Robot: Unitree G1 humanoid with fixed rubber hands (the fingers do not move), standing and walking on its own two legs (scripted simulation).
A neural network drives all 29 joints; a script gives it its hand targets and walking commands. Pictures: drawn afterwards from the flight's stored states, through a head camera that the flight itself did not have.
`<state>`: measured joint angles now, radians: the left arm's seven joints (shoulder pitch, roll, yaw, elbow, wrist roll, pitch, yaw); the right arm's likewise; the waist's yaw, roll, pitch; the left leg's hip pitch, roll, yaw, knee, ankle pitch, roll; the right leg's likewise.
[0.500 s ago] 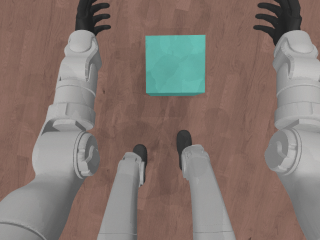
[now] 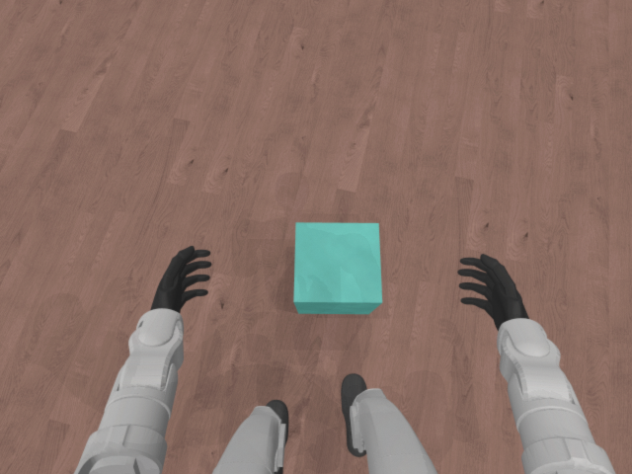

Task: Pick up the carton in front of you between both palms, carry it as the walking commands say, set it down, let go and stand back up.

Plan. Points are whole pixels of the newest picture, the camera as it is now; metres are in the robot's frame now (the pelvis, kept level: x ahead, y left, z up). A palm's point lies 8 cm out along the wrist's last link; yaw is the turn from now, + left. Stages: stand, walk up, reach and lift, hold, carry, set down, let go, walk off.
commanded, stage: let go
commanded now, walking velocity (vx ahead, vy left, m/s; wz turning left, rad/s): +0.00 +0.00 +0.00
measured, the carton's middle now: (335, 272) +0.46 -0.05 -0.62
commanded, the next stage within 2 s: stand in 0.76 s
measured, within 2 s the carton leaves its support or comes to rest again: neither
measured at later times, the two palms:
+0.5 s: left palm (87, 403) +0.19 +0.25 -0.03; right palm (516, 396) +0.19 -0.21 -0.03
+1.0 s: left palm (57, 414) +0.18 +0.30 -0.05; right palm (561, 396) +0.19 -0.27 -0.05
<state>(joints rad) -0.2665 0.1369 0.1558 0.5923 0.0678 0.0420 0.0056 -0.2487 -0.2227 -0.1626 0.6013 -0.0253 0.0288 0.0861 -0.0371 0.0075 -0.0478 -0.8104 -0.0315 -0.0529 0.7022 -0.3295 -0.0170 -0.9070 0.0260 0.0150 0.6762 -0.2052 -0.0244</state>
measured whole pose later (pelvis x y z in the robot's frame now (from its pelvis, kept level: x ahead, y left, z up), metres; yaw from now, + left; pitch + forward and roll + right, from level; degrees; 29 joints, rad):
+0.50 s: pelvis +0.03 +0.02 +0.03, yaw +0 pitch -3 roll -1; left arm 0.22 0.21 0.04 0.44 0.01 0.10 -0.06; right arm 0.23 -0.23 -0.04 0.42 0.00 0.11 0.07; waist 0.00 0.03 0.10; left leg -0.07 -0.02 -0.06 0.45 -0.33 0.02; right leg -0.16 0.02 0.02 0.43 -0.21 0.00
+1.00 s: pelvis +0.05 +0.01 +0.03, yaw +0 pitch +0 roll +0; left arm 0.19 0.31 0.05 0.70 0.04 0.02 0.00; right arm 0.22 -0.34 -0.06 0.61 -0.04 0.04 -0.01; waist 0.00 0.03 0.00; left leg -0.15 -0.02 -0.06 0.53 -0.38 0.01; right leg -0.26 0.03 0.01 0.54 -0.28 -0.01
